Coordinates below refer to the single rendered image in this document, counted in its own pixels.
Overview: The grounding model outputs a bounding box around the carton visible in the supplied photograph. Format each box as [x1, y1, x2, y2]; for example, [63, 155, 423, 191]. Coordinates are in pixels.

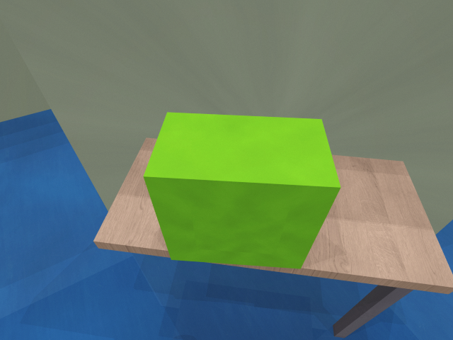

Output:
[144, 112, 341, 269]

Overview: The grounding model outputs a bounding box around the table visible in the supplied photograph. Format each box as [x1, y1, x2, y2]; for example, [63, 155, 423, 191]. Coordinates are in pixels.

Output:
[93, 137, 453, 338]

